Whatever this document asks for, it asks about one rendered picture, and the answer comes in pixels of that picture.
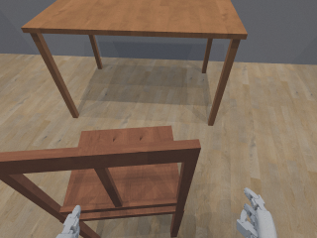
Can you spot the robot left hand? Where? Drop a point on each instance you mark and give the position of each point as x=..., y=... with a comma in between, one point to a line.
x=70, y=227

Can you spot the table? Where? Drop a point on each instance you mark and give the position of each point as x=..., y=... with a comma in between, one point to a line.
x=198, y=19

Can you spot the chair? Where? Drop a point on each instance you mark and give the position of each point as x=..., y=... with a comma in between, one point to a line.
x=115, y=173

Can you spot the robot right hand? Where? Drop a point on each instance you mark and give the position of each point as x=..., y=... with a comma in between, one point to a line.
x=262, y=225

